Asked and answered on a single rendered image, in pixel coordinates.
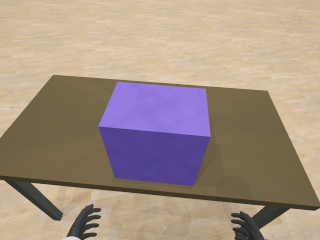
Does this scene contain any right robot hand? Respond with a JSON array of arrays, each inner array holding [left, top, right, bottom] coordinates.
[[231, 211, 265, 240]]

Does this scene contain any carton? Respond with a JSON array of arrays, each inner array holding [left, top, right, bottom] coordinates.
[[98, 82, 211, 186]]

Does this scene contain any table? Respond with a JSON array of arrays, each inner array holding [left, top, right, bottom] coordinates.
[[0, 74, 320, 238]]

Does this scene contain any left robot hand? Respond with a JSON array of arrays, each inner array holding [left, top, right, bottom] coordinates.
[[66, 204, 102, 240]]

